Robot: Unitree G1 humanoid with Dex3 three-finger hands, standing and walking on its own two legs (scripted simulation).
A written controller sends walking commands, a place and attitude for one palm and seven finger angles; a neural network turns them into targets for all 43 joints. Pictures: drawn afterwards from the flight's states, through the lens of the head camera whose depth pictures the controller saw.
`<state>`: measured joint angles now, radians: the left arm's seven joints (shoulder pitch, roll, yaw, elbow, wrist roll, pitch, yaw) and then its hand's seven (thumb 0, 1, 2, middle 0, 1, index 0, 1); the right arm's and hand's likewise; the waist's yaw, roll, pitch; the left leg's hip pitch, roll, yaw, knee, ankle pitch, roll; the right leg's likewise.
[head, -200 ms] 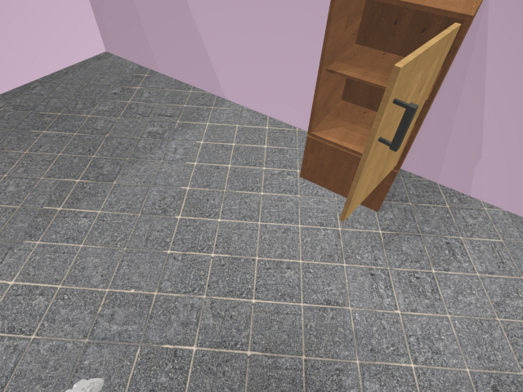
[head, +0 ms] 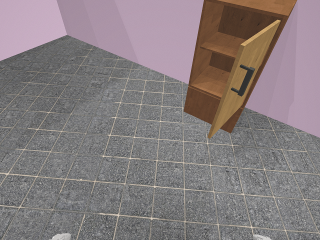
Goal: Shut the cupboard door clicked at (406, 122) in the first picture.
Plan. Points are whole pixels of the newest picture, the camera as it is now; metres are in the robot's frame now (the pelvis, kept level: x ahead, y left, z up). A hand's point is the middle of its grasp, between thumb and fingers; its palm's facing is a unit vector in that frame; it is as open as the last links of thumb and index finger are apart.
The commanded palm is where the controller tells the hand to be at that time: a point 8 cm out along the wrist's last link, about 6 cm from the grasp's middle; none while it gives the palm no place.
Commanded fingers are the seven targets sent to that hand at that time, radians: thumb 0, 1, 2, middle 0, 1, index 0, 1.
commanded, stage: stand and wait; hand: left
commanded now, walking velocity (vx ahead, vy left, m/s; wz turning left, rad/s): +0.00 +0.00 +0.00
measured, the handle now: (241, 80) +0.81 -0.32 -0.03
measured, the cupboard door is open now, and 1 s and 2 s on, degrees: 81 81 81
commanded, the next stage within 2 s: look at it before walking up in 0.68 s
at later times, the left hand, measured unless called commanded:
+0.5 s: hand out of the picture +0.06 +0.24 -0.15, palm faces -0.02 -0.94 -0.34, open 7.4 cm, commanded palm none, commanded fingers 0.00 0.90 0.90 -0.20 -0.30 -0.20 -0.30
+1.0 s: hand out of the picture +0.07 +0.23 -0.15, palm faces -0.03 -0.94 -0.33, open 7.4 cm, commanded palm none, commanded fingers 0.00 0.90 0.90 -0.20 -0.30 -0.20 -0.30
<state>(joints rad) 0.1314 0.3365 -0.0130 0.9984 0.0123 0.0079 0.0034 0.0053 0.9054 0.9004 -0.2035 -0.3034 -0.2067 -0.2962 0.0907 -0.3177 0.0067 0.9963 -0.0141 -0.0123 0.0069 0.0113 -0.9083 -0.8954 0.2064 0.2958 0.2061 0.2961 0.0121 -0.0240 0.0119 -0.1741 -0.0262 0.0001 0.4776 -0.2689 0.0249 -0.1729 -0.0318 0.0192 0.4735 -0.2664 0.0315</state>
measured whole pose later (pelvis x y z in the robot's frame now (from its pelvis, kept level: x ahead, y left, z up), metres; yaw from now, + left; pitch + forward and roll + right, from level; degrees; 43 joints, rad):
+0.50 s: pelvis -0.01 -0.01 +0.00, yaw +0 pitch -2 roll +0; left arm 0.15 0.35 0.00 1.08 0.01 0.01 0.00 0.01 0.91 0.90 -0.20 -0.30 -0.21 -0.30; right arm 0.12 -0.34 0.00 1.10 -0.01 -0.01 0.01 0.01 -0.91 -0.90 0.21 0.30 0.21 0.30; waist 0.01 -0.01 0.04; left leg -0.15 -0.01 0.00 0.41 -0.22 0.01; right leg -0.16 -0.02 0.02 0.42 -0.22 0.02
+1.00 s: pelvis -0.01 -0.02 +0.01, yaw +0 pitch -2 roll +0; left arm 0.12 0.34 -0.01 1.08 0.01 0.00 0.00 0.00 0.91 0.90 -0.20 -0.30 -0.21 -0.30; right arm 0.11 -0.33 0.00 1.11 -0.01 -0.01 0.01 0.01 -0.91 -0.90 0.21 0.30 0.21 0.30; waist 0.00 -0.01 0.04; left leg -0.14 0.00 0.00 0.38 -0.21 0.00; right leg -0.15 -0.01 0.01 0.39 -0.21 0.01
